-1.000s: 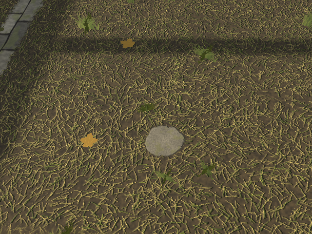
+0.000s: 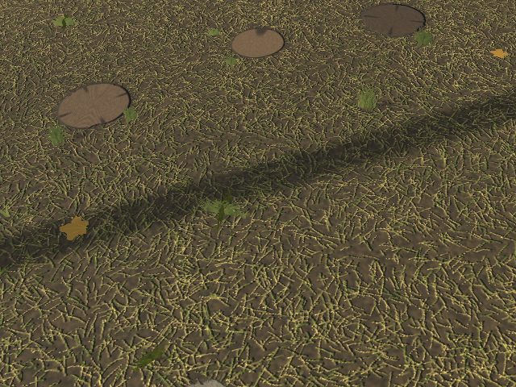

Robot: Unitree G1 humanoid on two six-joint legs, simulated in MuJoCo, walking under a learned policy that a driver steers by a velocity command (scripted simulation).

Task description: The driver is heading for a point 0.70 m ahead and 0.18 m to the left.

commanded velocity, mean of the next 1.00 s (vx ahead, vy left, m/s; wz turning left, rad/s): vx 0.25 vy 0.00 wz -0.02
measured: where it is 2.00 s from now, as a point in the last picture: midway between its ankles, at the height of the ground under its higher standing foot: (261, 377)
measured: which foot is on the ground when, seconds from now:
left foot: up 0.00-0.22, down 0.24-0.74, up 0.76-0.86, down 0.88-1.00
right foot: down 0.00-0.24, up 0.26-0.68, down 0.70-1.00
